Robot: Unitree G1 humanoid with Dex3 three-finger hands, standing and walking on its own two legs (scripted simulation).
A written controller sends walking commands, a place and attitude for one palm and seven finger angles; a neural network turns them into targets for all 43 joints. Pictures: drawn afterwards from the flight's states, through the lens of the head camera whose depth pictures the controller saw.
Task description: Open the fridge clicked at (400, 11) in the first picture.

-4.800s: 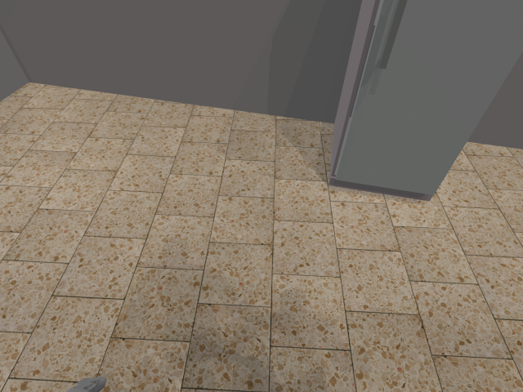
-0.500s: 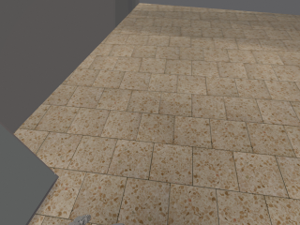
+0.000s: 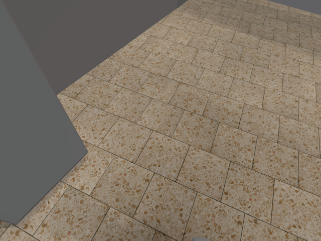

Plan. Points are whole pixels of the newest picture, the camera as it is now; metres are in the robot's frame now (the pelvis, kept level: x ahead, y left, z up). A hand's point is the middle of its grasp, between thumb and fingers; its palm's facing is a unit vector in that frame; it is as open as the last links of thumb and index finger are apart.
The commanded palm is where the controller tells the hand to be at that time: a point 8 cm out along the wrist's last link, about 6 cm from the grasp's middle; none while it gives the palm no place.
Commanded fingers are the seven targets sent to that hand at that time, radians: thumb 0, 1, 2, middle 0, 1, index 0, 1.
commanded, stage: turn to face it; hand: left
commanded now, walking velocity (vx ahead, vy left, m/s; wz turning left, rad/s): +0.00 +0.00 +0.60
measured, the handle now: out of the picture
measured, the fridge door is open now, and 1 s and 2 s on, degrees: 0 0 0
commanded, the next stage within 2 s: take the last steps up to it in 1.48 s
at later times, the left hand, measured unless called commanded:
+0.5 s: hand out of the picture -0.02 +0.15 -0.15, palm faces +0.34 -0.90 -0.27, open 7.3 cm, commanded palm none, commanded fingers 0.00 0.90 0.90 -0.20 -0.30 -0.20 -0.30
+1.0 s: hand out of the picture -0.05 +0.22 -0.16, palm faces +0.59 -0.76 -0.27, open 7.4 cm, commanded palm none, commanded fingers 0.00 0.90 0.90 -0.20 -0.30 -0.20 -0.30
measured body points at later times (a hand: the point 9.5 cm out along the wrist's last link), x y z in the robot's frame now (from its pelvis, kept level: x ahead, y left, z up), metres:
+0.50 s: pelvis -0.03 -0.06 +0.00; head +0.02 -0.07 +0.44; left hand -0.04 +0.19 -0.13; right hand +0.13 -0.29 -0.16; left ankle -0.08 +0.09 -0.68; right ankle -0.02 -0.16 -0.74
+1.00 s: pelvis -0.03 -0.02 +0.00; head +0.01 +0.01 +0.44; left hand -0.08 +0.26 -0.14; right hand +0.18 -0.18 -0.14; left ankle -0.09 +0.06 -0.74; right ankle +0.06 -0.16 -0.70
